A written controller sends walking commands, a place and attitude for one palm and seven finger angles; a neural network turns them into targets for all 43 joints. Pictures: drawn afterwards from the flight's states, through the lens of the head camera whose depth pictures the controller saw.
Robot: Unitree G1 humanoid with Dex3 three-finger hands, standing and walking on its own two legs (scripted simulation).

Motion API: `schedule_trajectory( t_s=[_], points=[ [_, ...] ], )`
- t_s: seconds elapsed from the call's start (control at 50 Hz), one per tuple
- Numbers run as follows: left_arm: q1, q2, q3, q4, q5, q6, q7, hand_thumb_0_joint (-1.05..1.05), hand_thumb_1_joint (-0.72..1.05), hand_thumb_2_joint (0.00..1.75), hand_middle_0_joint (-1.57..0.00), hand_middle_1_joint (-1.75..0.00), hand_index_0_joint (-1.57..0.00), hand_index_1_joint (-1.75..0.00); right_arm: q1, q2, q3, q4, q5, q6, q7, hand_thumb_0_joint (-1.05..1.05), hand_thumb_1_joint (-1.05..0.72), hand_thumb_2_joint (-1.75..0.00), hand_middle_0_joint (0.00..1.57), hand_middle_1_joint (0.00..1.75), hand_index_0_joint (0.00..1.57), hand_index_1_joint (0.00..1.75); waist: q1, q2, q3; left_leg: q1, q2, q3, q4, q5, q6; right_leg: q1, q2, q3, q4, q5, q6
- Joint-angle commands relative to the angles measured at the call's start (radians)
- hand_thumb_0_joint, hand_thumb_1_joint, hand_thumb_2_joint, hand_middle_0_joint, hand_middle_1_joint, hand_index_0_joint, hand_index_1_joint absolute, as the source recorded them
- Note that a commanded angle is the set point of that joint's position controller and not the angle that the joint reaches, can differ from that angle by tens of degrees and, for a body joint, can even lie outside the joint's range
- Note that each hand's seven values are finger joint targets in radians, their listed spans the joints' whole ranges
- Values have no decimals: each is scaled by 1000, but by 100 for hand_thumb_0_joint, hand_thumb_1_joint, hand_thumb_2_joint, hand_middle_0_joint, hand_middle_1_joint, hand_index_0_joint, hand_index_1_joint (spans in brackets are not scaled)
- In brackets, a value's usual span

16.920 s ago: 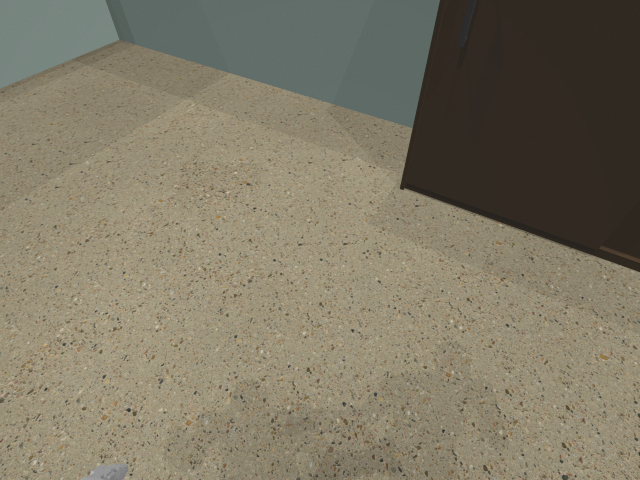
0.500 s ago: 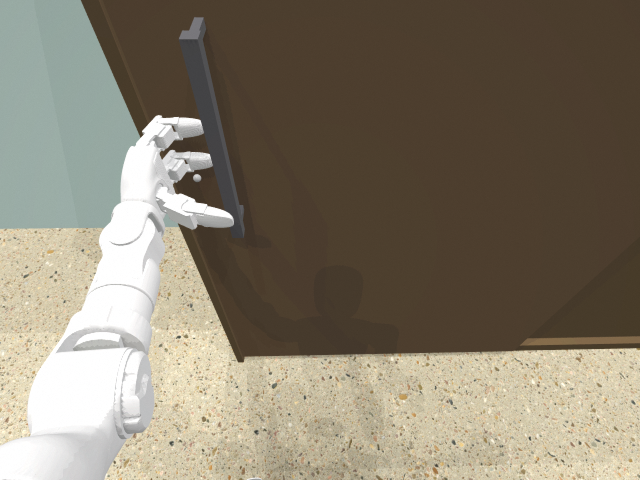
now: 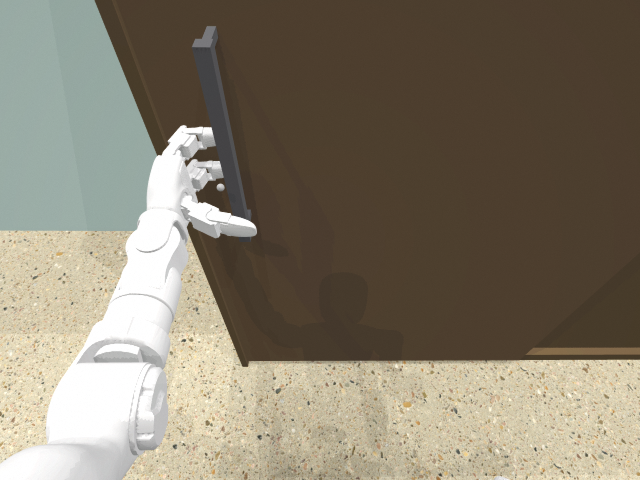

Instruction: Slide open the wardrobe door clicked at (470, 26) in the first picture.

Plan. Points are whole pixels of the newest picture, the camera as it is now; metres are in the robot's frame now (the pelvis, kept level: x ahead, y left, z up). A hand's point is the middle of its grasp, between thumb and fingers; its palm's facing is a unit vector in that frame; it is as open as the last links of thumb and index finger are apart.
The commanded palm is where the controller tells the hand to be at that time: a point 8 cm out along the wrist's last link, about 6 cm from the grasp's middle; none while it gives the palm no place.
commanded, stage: slide the fingers in behind the handle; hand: left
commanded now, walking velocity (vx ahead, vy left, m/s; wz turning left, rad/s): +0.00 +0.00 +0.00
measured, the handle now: (231, 154) +0.51 +0.12 +0.13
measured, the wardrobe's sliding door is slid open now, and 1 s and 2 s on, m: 0.00 0.00 0.00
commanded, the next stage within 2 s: grip the handle and tug to test in 1.04 s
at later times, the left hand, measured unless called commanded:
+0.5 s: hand (240, 189) +0.44 +0.10 +0.13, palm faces +0.00 -1.00 +0.00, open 14.1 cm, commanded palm +0.42 +0.15 +0.13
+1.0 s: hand (242, 189) +0.45 +0.10 +0.12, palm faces -0.01 -1.00 +0.00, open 14.0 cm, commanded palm +0.42 +0.15 +0.13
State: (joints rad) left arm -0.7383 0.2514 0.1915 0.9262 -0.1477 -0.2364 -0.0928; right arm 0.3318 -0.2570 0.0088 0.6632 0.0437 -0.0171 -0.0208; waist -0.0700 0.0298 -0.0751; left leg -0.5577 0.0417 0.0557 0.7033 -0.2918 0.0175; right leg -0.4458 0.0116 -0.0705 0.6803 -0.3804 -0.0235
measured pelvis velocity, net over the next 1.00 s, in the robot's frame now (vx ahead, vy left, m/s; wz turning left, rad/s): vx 0.00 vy -0.01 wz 0.00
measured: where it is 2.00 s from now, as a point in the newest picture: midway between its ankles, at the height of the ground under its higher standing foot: outside the picture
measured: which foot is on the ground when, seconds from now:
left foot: down 0.00-1.00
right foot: down 0.00-1.00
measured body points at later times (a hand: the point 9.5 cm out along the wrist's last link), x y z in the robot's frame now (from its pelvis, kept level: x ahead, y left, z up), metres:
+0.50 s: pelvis +0.00 -0.01 +0.00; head +0.03 -0.02 +0.45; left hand +0.44 +0.16 +0.13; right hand +0.08 -0.27 -0.12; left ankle +0.03 +0.11 -0.72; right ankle -0.03 -0.10 -0.72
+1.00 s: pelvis +0.00 -0.01 +0.00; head +0.04 -0.02 +0.45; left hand +0.44 +0.15 +0.13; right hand +0.07 -0.27 -0.12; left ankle +0.03 +0.11 -0.72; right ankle -0.03 -0.10 -0.72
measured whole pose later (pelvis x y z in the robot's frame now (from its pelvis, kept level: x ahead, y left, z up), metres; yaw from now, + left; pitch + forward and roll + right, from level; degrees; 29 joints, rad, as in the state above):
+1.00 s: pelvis +0.00 -0.01 +0.00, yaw +0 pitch +8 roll -1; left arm -0.69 0.20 0.16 0.87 -0.14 -0.24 -0.04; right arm 0.34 -0.25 0.00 0.68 0.04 0.00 -0.01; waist -0.07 0.03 -0.07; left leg -0.52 0.05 0.05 0.67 -0.28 0.00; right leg -0.42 0.02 -0.07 0.66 -0.38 -0.04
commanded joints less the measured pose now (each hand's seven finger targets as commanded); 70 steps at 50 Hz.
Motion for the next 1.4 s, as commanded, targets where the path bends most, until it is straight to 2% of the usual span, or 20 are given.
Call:
schedule_trajectory(
  t_s=[0.0,0.04,0.14,0.18,0.22,0.26,0.34,0.36,0.4,0.5,0.56,0.7,0.74,0.76,0.8,0.84,0.92,0.98,1.12,1.38],
  points=[
    [-502,171,24,-244,-7,-80,14,0,-50,30,-30,-120,-30,-120,41,-138,-51,-92,-3,-33,-12,0,-90,-90,20,30,20,30,-24,-18,-333,315,-37,-64,-48,212,21,-10,29,38,-91,347,10],
    [-503,139,-1,-276,-2,-95,19,0,-50,30,-30,-120,-30,-120,42,-134,-54,-91,-4,-36,-8,0,-90,-90,20,30,20,30,-22,17,-365,358,-33,-71,-41,242,16,-23,32,33,-81,352,5],
    [-443,130,4,-256,-6,-80,28,0,-50,30,-30,-120,-30,-120,43,-135,-57,-86,-4,-35,-2,0,-90,-90,20,30,20,30,-16,-25,-332,323,-36,-59,-45,235,20,-5,34,35,-90,379,11],
    [-406,172,43,-264,-1,-72,36,0,-50,30,-30,-120,-30,-120,44,-139,-57,-92,-6,-30,-3,0,-90,-90,20,30,20,30,1,-40,-349,308,-39,-55,-49,248,23,31,31,37,-86,403,10],
    [-414,114,-2,-293,-2,-70,38,0,-50,30,-30,-120,-30,-120,36,-129,-56,-98,-5,-31,-1,0,-90,-90,20,30,20,30,-8,-30,-340,322,-39,-52,-51,254,22,26,32,36,-92,409,11],
    [-384,149,31,-307,-3,-73,47,0,-50,30,-30,-120,-30,-120,42,-135,-59,-98,-9,-29,-1,0,-90,-90,20,30,20,30,2,-50,-347,315,-39,-51,-49,265,24,51,32,37,-91,422,10],
    [-379,73,-35,-326,0,-67,50,0,-50,30,-30,-120,-30,-120,26,-124,-57,-100,-4,-31,4,0,-90,-90,20,30,20,30,-10,-29,-310,323,-39,-48,-57,238,23,23,31,38,-104,403,12],
    [-395,63,-43,-317,-1,-64,54,0,-50,30,-30,-120,-30,-120,32,-125,-59,-97,-5,-31,3,0,-90,-90,20,30,20,30,-22,-61,-291,315,-40,-48,-57,230,28,22,32,36,-110,398,15],
    [-399,125,10,-305,0,-57,65,0,-50,30,-30,-120,-30,-120,28,-130,-57,-94,-7,-27,-1,0,-90,-90,20,30,20,30,-8,-73,-298,289,-45,-44,-64,206,28,48,26,47,-114,399,17],
    [-421,72,-38,-311,5,-68,60,0,-50,30,-30,-120,-30,-120,20,-119,-55,-94,-7,-30,0,0,-90,-90,20,30,20,30,-15,-29,-313,318,-47,-43,-59,212,27,33,24,49,-114,403,15],
    [-427,70,-40,-275,-1,-69,60,0,-50,30,-30,-120,-30,-120,26,-124,-53,-90,-7,-29,-1,0,-90,-90,20,30,20,30,-22,-80,-291,291,-46,-47,-63,192,29,39,24,46,-119,385,17],
    [-485,89,-26,-253,2,-83,66,0,-50,30,-30,-120,-30,-120,22,-123,-52,-85,-7,-29,-1,0,-90,-90,20,30,20,30,-22,-47,-308,296,-49,-49,-62,183,27,28,23,50,-114,377,17],
    [-457,127,10,-259,6,-90,67,0,-50,30,-30,-120,-30,-120,27,-126,-54,-85,-10,-28,-1,0,-90,-90,20,30,20,30,-6,-42,-347,301,-51,-48,-59,208,26,57,22,53,-106,405,14],
    [-436,123,6,-256,5,-93,67,0,-50,30,-30,-120,-30,-120,33,-127,-54,-86,-12,-26,0,0,-90,-90,20,30,20,30,-8,-70,-347,296,-51,-46,-58,225,30,72,21,51,-105,425,16],
    [-424,91,-20,-280,1,-94,57,0,-50,30,-30,-120,-30,-120,24,-123,-53,-95,-9,-27,4,0,-90,-90,20,30,20,30,-8,-45,-345,302,-51,-41,-57,239,28,67,24,52,-102,451,17],
    [-397,119,2,-274,3,-89,54,0,-50,30,-30,-120,-30,-120,26,-126,-55,-94,-8,-24,3,0,-90,-90,20,30,20,30,0,-52,-340,292,-50,-42,-60,229,26,77,24,51,-103,441,15],
    [-445,89,-26,-273,-1,-78,54,0,-50,30,-30,-120,-30,-120,27,-126,-56,-90,-6,-20,2,0,-90,-90,20,30,20,30,-20,-57,-300,295,-48,-45,-64,206,28,44,26,49,-117,410,17],
    [-408,121,8,-313,-2,-89,59,0,-50,30,-30,-120,-30,-120,25,-126,-59,-93,-8,-21,1,0,-90,-90,20,30,20,30,1,-30,-360,321,-49,-44,-59,243,27,71,25,52,-106,440,13],
    [-389,102,-5,-290,0,-71,58,0,-50,30,-30,-120,-30,-120,24,-125,-58,-89,-7,-19,3,0,-90,-90,20,30,20,30,-6,-59,-306,305,-46,-44,-65,228,27,52,28,44,-113,421,15],
    [-374,87,-18,-310,8,-74,71,0,11,56,-36,-129,-36,-129,17,-127,-58,-98,-8,-21,4,0,-90,-90,20,30,20,30,-2,-47,-326,330,-40,-54,-62,252,21,39,30,36,-101,404,8]
  ],
)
